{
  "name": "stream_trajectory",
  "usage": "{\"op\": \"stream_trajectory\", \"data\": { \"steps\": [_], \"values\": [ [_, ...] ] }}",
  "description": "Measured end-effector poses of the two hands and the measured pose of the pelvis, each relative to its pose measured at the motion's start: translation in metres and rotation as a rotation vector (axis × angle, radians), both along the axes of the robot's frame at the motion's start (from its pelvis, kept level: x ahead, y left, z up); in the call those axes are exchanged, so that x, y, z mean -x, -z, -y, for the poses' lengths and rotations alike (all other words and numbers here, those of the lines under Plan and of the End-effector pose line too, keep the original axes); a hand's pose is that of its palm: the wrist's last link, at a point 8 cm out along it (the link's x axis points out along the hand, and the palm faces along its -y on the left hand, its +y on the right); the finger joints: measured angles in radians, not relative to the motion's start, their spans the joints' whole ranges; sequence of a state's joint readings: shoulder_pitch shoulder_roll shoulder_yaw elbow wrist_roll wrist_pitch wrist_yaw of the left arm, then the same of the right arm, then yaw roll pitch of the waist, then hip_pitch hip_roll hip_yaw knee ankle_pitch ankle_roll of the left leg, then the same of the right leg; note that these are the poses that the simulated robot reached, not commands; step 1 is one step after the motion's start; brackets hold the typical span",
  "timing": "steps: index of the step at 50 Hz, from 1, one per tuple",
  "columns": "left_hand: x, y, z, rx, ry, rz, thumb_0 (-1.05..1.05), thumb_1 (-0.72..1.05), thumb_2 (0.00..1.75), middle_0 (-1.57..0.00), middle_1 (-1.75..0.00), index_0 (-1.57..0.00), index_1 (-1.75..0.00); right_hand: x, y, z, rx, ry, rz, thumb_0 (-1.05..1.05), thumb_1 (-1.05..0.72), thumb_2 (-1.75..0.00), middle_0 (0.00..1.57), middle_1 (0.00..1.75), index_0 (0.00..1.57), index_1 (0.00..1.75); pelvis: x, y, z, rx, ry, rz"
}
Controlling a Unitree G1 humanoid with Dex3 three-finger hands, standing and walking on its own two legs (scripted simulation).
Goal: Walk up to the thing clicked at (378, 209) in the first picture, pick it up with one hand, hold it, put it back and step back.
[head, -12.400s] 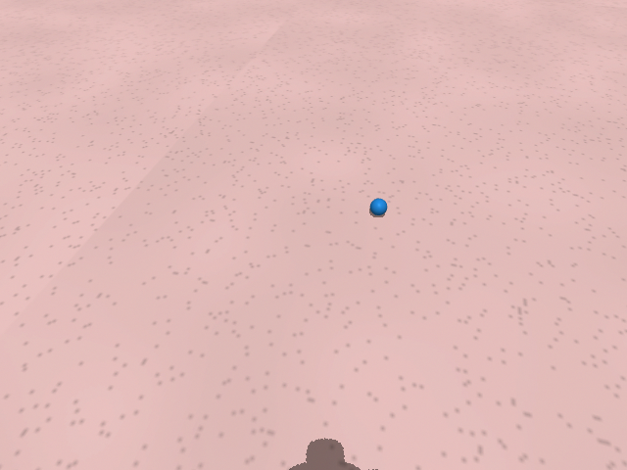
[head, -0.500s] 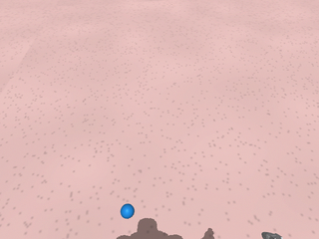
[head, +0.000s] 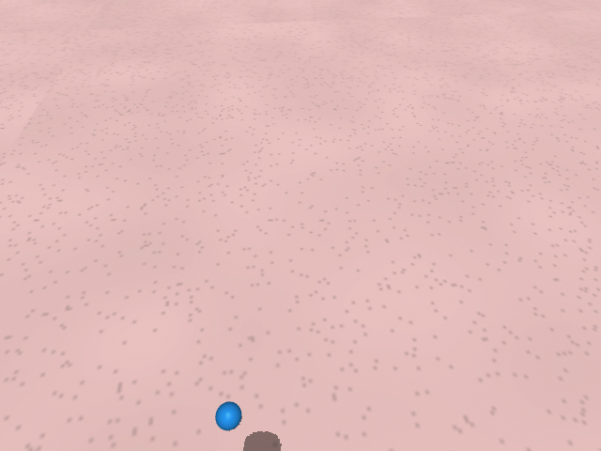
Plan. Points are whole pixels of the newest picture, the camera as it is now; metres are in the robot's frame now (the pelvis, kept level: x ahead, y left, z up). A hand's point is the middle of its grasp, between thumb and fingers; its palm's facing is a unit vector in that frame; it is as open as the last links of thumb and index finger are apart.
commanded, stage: walk up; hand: left
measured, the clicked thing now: (228, 415) +0.40 +0.22 -0.74
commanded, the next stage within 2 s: none
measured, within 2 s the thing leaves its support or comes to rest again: neither
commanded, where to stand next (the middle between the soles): +0.05 -0.03 m, yaw +0 degrees
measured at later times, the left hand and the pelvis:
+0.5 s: hand out of the picture +0.05 +0.26 -0.16, palm faces +0.01 -0.94 -0.33, open 7.4 cm; pelvis +0.01 +0.00 +0.00, yaw +1 degrees
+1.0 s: hand out of the picture -0.03 +0.23 -0.15, palm faces +0.07 -0.90 -0.42, open 7.4 cm; pelvis -0.06 -0.04 -0.02, yaw +4 degrees
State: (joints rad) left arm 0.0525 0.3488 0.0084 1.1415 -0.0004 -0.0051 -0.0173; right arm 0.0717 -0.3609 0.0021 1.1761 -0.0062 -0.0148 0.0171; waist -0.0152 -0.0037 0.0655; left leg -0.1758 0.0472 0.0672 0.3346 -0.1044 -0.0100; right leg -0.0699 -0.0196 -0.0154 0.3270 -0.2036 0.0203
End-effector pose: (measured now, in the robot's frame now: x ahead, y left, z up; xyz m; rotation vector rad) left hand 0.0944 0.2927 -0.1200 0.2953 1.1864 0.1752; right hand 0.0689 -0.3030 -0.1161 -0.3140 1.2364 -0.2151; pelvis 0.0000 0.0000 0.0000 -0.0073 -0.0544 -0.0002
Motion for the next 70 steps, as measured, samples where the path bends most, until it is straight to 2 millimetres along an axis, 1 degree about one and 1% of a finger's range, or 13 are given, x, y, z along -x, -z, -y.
{"op": "stream_trajectory", "data": {
  "steps": [8, 16, 26, 36, 39, 43, 46, 50, 53, 57, 60, 64, 70],
  "values": [
    [0.023, 0.004, -0.004, 0.002, -0.027, -0.055, 0.0, 0.91, 0.9, -0.2, -0.3, -0.2, -0.3, 0.003, 0.001, -0.005, -0.005, -0.005, -0.013, 0.0, -0.91, -0.9, 0.2, 0.3, 0.2, 0.3, 0.001, -0.001, -0.002, 0.0, -0.004, -0.005],
    [0.043, 0.004, -0.008, -0.007, -0.056, -0.096, 0.0, 0.91, 0.9, -0.2, -0.3, -0.2, -0.3, -0.006, 0.004, -0.011, -0.022, -0.024, -0.009, 0.0, -0.91, -0.9, 0.2, 0.3, 0.2, 0.3, -0.001, -0.001, -0.003, 0.001, -0.012, -0.013],
    [0.045, 0.003, -0.008, -0.014, -0.076, -0.104, 0.0, 0.91, 0.9, -0.2, -0.3, -0.2, -0.3, -0.022, 0.006, -0.013, -0.032, -0.039, 0.007, 0.0, -0.91, -0.9, 0.2, 0.3, 0.2, 0.3, -0.005, 0.0, -0.001, 0.0, -0.018, -0.021],
    [0.045, 0.008, -0.013, -0.074, -0.071, -0.046, 0.0, 0.91, 0.9, -0.2, -0.3, -0.2, -0.3, -0.022, 0.014, 0.017, 0.014, -0.04, 0.041, 0.0, -0.91, -0.9, 0.21, 0.3, 0.2, 0.3, 0.03, 0.017, 0.014, -0.018, -0.029, -0.028],
    [0.061, 0.008, -0.005, -0.097, -0.077, -0.035, 0.0, 0.91, 0.9, -0.2, -0.3, -0.2, -0.3, -0.023, 0.023, 0.032, 0.019, -0.054, 0.066, 0.0, -0.91, -0.9, 0.2, 0.3, 0.2, 0.3, 0.042, 0.026, 0.027, -0.021, -0.027, -0.034],
    [0.097, 0.007, 0.008, -0.119, -0.07, -0.074, 0.0, 0.91, 0.9, -0.2, -0.3, -0.2, -0.3, -0.021, 0.031, 0.044, 0.021, -0.066, 0.094, 0.0, -0.91, -0.9, 0.2, 0.3, 0.2, 0.3, 0.058, 0.031, 0.036, -0.029, -0.022, -0.025],
    [0.118, 0.0, 0.015, -0.122, -0.083, -0.1, 0.0, 0.91, 0.9, -0.2, -0.3, -0.2, -0.3, -0.006, 0.031, 0.043, -0.001, -0.075, 0.079, 0.0, -0.91, -0.9, 0.2, 0.3, 0.2, 0.3, 0.064, 0.024, 0.037, -0.027, -0.033, -0.028],
    [0.13, -0.01, 0.018, -0.114, -0.114, -0.046, 0.0, 0.9, 0.9, -0.2, -0.3, -0.2, -0.3, 0.023, 0.031, 0.039, -0.024, -0.122, -0.015, 0.0, -0.91, -0.9, 0.2, 0.3, 0.2, 0.3, 0.061, 0.017, 0.037, -0.021, -0.076, -0.031],
    [0.141, -0.017, 0.013, -0.103, -0.148, 0.004, 0.0, 0.9, 0.9, -0.2, -0.3, -0.2, -0.3, 0.033, 0.026, 0.034, -0.028, -0.161, -0.076, 0.0, -0.91, -0.9, 0.2, 0.3, 0.2, 0.3, 0.056, 0.012, 0.033, -0.021, -0.108, -0.024],
    [0.164, -0.017, -0.004, -0.091, -0.181, -0.021, 0.0, 0.9, 0.9, -0.2, -0.3, -0.2, -0.3, 0.022, 0.014, 0.021, -0.016, -0.203, -0.058, 0.01, -0.91, -0.9, 0.2, 0.3, 0.2, 0.3, 0.05, 0.009, 0.022, -0.017, -0.129, -0.015],
    [0.177, -0.006, -0.022, -0.081, -0.195, -0.072, 0.0, 0.9, 0.9, -0.2, -0.3, -0.2, -0.3, 0.005, 0.007, 0.009, 0.012, -0.214, 0.018, 0.01, -0.91, -0.9, 0.2, 0.3, 0.2, 0.3, 0.045, 0.015, 0.009, -0.012, -0.127, -0.012],
    [0.171, 0.009, -0.033, -0.066, -0.2, -0.126, 0.0, 0.91, 0.9, -0.2, -0.3, -0.2, -0.3, -0.011, -0.002, -0.005, 0.039, -0.203, 0.107, 0.0, -0.91, -0.9, 0.2, 0.3, 0.2, 0.3, 0.038, 0.018, -0.002, -0.026, -0.113, -0.006],
    [0.13, 0.012, -0.029, -0.035, -0.153, -0.077, 0.0, 0.91, 0.9, -0.2, -0.3, -0.2, -0.3, -0.027, -0.013, -0.013, 0.043, -0.195, 0.161, 0.0, -0.91, -0.9, 0.21, 0.3, 0.2, 0.3, 0.027, 0.014, -0.003, -0.012, -0.095, 0.004]
  ]
}}
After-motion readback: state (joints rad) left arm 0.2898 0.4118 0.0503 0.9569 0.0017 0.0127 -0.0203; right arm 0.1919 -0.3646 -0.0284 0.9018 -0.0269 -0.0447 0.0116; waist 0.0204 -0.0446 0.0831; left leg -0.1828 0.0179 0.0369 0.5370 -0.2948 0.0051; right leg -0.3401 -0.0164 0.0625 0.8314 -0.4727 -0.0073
